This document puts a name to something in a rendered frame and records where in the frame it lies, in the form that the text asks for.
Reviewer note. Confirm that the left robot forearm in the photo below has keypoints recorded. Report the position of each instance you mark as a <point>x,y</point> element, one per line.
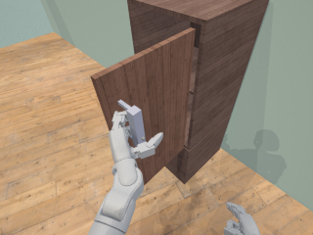
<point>116,210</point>

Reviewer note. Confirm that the left robot hand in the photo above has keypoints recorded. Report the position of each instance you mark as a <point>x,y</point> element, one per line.
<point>118,137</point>

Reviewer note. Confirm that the cupboard door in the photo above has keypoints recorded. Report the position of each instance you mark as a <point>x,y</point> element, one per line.
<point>157,81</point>

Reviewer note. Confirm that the right robot hand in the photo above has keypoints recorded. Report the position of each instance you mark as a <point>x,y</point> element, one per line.
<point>246,225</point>

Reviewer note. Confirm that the handle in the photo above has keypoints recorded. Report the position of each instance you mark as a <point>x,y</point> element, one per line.
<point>136,124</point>

